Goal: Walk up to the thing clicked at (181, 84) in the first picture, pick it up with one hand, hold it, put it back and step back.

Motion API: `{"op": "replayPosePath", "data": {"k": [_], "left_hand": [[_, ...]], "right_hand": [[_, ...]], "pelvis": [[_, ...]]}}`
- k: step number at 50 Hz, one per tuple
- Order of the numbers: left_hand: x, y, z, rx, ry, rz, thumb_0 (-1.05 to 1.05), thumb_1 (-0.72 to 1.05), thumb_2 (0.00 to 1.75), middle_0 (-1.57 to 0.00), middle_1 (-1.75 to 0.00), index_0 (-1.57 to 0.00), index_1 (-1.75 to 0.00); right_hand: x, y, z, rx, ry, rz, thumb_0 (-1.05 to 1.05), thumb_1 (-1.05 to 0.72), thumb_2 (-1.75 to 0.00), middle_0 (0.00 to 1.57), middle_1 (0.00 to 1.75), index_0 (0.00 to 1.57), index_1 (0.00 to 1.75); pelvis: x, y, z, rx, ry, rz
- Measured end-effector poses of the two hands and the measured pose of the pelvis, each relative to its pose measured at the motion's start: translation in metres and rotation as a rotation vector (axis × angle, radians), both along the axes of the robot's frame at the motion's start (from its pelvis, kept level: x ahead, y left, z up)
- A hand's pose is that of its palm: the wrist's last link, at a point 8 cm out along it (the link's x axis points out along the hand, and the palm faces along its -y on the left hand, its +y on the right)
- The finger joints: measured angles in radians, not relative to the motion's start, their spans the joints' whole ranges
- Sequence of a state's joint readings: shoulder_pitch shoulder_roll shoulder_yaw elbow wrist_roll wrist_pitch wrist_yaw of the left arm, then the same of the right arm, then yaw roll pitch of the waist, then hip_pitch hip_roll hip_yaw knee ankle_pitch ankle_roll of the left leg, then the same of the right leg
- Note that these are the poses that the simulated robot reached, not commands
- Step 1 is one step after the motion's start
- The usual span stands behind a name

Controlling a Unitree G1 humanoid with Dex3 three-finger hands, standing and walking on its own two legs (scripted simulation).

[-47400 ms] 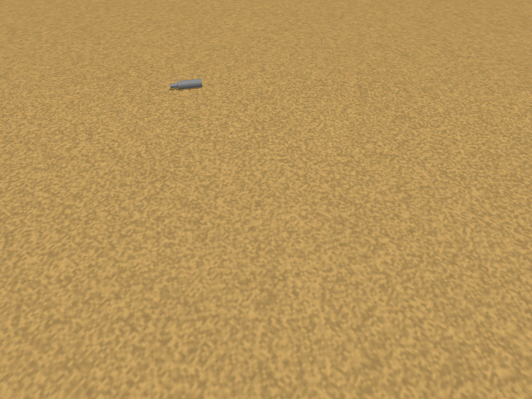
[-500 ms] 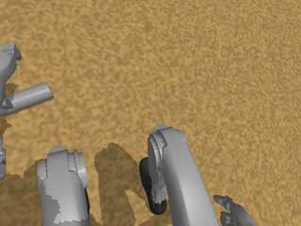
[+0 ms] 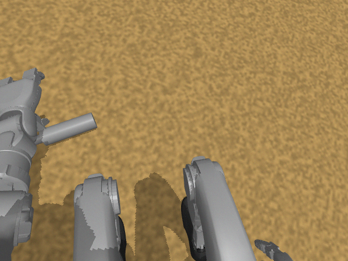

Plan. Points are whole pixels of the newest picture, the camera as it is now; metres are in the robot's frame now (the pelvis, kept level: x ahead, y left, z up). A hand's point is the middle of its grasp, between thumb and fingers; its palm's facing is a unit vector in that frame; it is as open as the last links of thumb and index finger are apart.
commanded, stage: home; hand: left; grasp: from above
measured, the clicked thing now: (61, 131) +0.50 +0.29 -0.36
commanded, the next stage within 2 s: none
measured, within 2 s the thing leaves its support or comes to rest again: neither
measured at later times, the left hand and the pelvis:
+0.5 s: hand out of the picture +0.28 +0.22 +0.08, palm faces -0.08 -0.87 -0.48, open 7.4 cm; pelvis +0.01 -0.01 +0.18, yaw +5 degrees
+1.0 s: hand out of the picture +0.22 +0.20 +0.28, palm faces +0.17 -0.96 -0.22, open 7.4 cm; pelvis +0.07 +0.00 +0.32, yaw +6 degrees
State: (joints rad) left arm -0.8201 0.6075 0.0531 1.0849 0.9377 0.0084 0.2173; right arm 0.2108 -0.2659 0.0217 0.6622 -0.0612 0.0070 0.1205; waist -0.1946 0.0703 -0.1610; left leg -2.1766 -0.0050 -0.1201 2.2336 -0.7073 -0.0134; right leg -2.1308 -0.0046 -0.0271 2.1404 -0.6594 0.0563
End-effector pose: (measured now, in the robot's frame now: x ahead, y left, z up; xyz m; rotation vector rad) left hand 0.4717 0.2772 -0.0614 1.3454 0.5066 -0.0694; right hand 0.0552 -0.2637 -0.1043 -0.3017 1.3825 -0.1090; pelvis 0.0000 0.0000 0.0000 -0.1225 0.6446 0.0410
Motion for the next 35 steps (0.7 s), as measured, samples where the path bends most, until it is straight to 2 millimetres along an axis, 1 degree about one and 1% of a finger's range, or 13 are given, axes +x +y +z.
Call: {"op": "replayPosePath", "data": {"k": [3, 6, 10, 14, 20, 23, 27, 31, 35], "left_hand": [[-0.025, 0.000, 0.025, -0.087, 0.048, 0.052, 0.00, 0.26, 0.87, -0.22, -0.50, -0.21, -0.50], [-0.054, -0.002, 0.047, -0.191, 0.082, 0.093, 0.00, 0.46, 0.88, -0.22, -0.44, -0.21, -0.44], [-0.096, -0.005, 0.074, -0.342, 0.075, 0.149, 0.00, 0.66, 0.89, -0.22, -0.38, -0.21, -0.38], [-0.131, -0.005, 0.102, -0.445, 0.037, 0.216, 0.00, 0.78, 0.89, -0.22, -0.34, -0.21, -0.34], [-0.176, -0.007, 0.145, -0.579, 0.027, 0.363, 0.00, 0.86, 0.89, -0.22, -0.31, -0.21, -0.31], [-0.194, -0.013, 0.169, -0.661, 0.036, 0.439, 0.00, 0.88, 0.90, -0.21, -0.31, -0.21, -0.30], [-0.214, -0.022, 0.201, -0.760, 0.049, 0.524, 0.01, 0.89, 0.90, -0.21, -0.31, -0.21, -0.30], [-0.226, -0.031, 0.233, -0.837, 0.052, 0.597, 0.01, 0.89, 0.90, -0.21, -0.30, -0.21, -0.30], [-0.236, -0.036, 0.264, -0.908, 0.051, 0.669, 0.01, 0.90, 0.90, -0.21, -0.30, -0.21, -0.30]], "right_hand": [[0.020, -0.001, 0.019, 0.013, -0.057, 0.004, 0.00, -0.90, -0.90, 0.20, 0.30, 0.21, 0.30], [0.041, -0.002, 0.040, 0.016, -0.114, 0.023, 0.00, -0.90, -0.90, 0.20, 0.30, 0.21, 0.30], [0.070, -0.001, 0.073, 0.003, -0.199, 0.059, 0.00, -0.90, -0.90, 0.20, 0.29, 0.21, 0.30], [0.099, 0.003, 0.107, -0.014, -0.299, 0.088, 0.00, -0.91, -0.90, 0.20, 0.29, 0.21, 0.30], [0.135, 0.017, 0.160, -0.003, -0.450, 0.104, 0.01, -0.91, -0.90, 0.20, 0.29, 0.21, 0.30], [0.146, 0.025, 0.187, 0.013, -0.510, 0.104, 0.01, -0.91, -0.90, 0.20, 0.30, 0.21, 0.30], [0.156, 0.034, 0.222, 0.031, -0.573, 0.099, 0.01, -0.90, -0.90, 0.20, 0.30, 0.21, 0.30], [0.159, 0.038, 0.255, 0.035, -0.613, 0.083, 0.01, -0.90, -0.90, 0.21, 0.30, 0.21, 0.30], [0.158, 0.038, 0.284, 0.021, -0.629, 0.062, 0.01, -0.90, -0.90, 0.21, 0.30, 0.21, 0.30]], "pelvis": [[0.001, 0.001, 0.024, 0.009, -0.008, 0.003], [0.000, 0.000, 0.048, 0.020, -0.027, 0.006], [-0.002, -0.002, 0.076, 0.029, -0.056, 0.015], [-0.003, -0.004, 0.101, 0.033, -0.090, 0.028], [-0.002, -0.005, 0.144, 0.042, -0.149, 0.044], [0.002, -0.006, 0.167, 0.050, -0.181, 0.048], [0.010, -0.008, 0.197, 0.061, -0.225, 0.052], [0.020, -0.009, 0.227, 0.070, -0.270, 0.057], [0.031, -0.009, 0.254, 0.076, -0.312, 0.062]]}}
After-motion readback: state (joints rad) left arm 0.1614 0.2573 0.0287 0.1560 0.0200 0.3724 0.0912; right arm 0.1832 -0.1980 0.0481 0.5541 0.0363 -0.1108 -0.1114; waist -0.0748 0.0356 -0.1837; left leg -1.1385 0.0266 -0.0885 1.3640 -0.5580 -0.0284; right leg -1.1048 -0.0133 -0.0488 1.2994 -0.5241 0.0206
